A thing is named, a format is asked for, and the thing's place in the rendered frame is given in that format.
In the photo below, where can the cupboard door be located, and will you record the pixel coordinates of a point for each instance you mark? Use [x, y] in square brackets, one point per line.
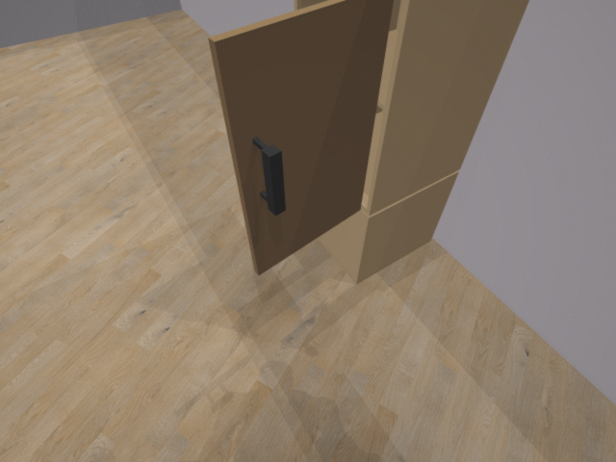
[308, 82]

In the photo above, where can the handle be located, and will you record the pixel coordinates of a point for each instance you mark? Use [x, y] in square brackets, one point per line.
[274, 179]

